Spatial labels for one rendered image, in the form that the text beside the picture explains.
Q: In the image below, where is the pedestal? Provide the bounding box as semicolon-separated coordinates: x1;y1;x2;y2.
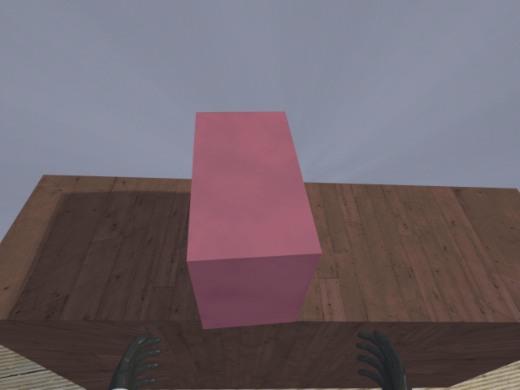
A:
0;175;520;390

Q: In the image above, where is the robot left hand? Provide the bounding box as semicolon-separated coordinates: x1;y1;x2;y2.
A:
108;332;162;390

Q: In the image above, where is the carton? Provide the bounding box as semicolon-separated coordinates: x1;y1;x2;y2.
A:
187;111;322;329

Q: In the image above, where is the robot right hand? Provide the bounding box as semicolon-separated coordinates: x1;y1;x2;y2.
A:
356;330;412;390

